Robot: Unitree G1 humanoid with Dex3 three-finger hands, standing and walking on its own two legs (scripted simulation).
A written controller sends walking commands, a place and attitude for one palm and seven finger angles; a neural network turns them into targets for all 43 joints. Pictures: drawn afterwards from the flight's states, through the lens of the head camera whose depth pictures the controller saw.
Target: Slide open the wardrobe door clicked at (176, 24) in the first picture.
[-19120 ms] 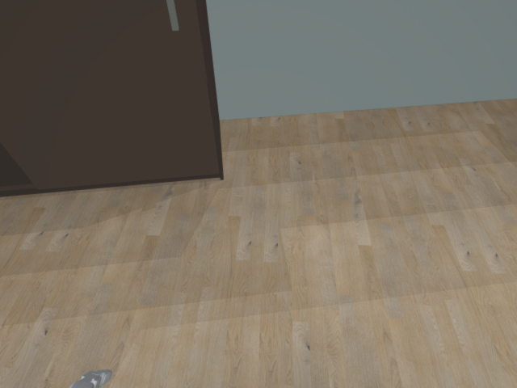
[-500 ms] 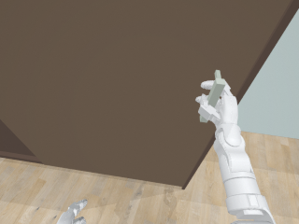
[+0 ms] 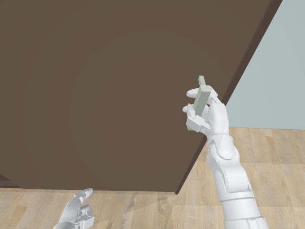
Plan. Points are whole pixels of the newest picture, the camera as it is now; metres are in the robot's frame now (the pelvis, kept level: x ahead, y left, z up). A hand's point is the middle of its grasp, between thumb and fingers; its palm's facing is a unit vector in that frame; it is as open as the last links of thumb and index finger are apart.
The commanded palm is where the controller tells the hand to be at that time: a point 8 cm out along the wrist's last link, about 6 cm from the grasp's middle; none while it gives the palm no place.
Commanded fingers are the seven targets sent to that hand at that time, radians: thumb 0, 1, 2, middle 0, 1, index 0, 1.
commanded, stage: tug the door sideways, standing still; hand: right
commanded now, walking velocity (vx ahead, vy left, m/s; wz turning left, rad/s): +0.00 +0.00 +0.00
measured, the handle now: (196, 104) +0.41 -0.10 +0.12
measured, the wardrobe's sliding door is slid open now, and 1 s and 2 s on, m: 0.00 0.05 0.38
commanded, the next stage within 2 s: step sideways, sliding the door along in 0.24 s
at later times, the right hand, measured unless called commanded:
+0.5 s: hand (186, 119) +0.35 -0.06 +0.12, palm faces -0.09 +0.99 -0.12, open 5.9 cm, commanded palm +0.34 -0.10 +0.12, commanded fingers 0.00 -0.90 -0.90 0.45 1.40 0.45 1.40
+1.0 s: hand (167, 117) +0.36 -0.02 +0.12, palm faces +0.05 +1.00 -0.07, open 6.0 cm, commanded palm +0.33 +0.00 +0.12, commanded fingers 0.00 -0.90 -0.90 0.45 1.40 0.45 1.40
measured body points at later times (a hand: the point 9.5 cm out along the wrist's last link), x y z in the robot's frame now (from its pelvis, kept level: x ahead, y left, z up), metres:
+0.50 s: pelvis -0.05 +0.00 -0.01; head -0.02 +0.01 +0.44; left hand +0.09 +0.22 -0.13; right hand +0.35 -0.12 +0.13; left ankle -0.06 +0.10 -0.73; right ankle -0.09 -0.12 -0.73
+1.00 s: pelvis -0.03 +0.10 -0.02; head +0.03 +0.09 +0.43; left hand +0.18 +0.31 -0.12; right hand +0.35 -0.07 +0.13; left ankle -0.03 +0.20 -0.68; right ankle -0.04 -0.05 -0.74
